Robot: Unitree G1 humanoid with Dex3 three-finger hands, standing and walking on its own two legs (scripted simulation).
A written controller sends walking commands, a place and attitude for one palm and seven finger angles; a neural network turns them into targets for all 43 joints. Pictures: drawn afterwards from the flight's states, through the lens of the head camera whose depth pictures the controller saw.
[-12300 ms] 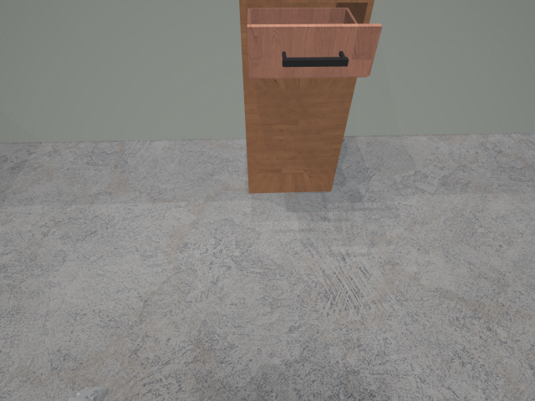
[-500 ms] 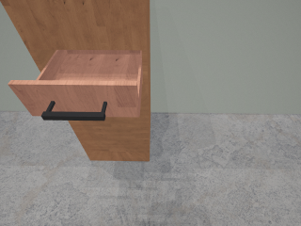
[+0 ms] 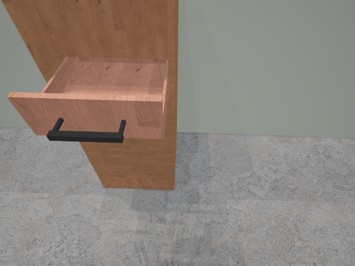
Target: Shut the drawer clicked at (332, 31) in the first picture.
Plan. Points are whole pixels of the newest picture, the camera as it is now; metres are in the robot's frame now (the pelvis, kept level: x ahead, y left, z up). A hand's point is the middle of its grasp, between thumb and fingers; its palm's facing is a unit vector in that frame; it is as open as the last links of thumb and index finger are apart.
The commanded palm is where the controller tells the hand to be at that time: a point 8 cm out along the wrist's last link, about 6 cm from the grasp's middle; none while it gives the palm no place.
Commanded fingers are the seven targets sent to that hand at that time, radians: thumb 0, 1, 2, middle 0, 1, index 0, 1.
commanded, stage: shuffle to correct the standing spot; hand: left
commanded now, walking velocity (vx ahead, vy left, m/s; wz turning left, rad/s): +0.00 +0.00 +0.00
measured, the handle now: (88, 129) +0.43 +0.27 +0.04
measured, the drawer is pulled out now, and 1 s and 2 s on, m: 0.19 0.19 0.19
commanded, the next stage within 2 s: come to a stop and stand still in 0.14 s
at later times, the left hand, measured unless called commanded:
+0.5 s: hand out of the picture +0.01 +0.20 -0.19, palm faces +0.06 -0.99 -0.16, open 7.4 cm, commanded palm none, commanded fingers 0.00 0.90 0.90 -0.20 -0.30 -0.20 -0.30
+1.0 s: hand out of the picture +0.03 +0.19 -0.18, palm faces +0.04 -0.98 -0.19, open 7.3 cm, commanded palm none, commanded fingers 0.00 0.90 0.90 -0.20 -0.30 -0.20 -0.30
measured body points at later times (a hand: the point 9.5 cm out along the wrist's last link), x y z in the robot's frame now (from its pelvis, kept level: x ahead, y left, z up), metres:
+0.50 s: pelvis +0.03 +0.04 -0.01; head +0.04 +0.04 +0.44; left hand +0.01 +0.25 -0.17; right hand -0.01 -0.17 -0.16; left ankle -0.03 +0.13 -0.74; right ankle +0.01 -0.06 -0.74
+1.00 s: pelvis +0.04 +0.03 -0.01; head +0.06 +0.03 +0.44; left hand +0.03 +0.24 -0.17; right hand +0.03 -0.18 -0.17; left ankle -0.02 +0.14 -0.73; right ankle +0.01 -0.06 -0.74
